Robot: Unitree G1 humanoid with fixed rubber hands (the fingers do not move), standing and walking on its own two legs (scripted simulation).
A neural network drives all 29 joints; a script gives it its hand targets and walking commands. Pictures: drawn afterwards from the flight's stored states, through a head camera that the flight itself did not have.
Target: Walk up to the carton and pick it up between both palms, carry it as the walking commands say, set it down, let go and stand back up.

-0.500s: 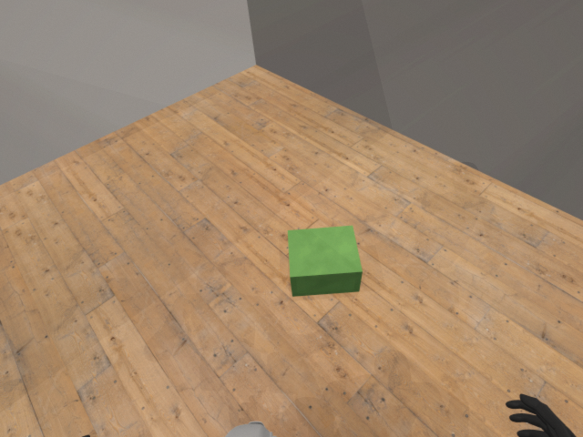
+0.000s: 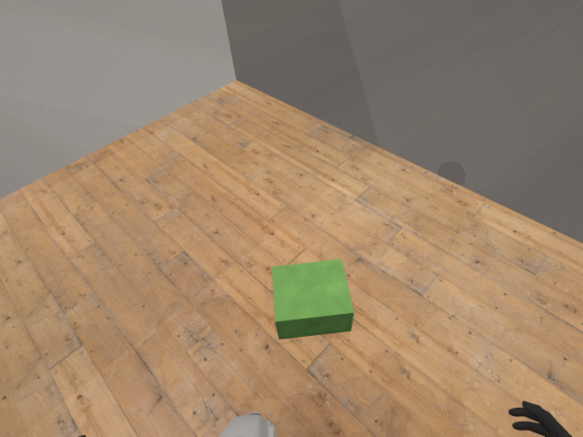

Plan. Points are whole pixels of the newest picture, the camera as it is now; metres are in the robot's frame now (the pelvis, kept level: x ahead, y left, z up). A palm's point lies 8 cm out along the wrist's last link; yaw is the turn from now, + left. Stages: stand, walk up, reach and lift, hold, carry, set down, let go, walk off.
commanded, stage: walk up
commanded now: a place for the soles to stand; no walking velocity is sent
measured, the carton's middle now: (310, 298) +0.68 +0.01 -0.68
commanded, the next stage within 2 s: none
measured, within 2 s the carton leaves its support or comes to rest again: neither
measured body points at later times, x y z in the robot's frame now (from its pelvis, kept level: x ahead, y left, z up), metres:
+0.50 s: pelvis +0.13 +0.00 -0.01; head +0.14 -0.01 +0.44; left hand +0.23 +0.34 -0.07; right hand +0.22 -0.33 -0.09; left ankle +0.15 +0.14 -0.71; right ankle +0.19 -0.12 -0.72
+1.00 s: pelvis +0.16 +0.01 -0.01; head +0.18 +0.00 +0.44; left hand +0.29 +0.33 -0.07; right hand +0.30 -0.33 -0.08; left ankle +0.17 +0.14 -0.72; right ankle +0.19 -0.12 -0.72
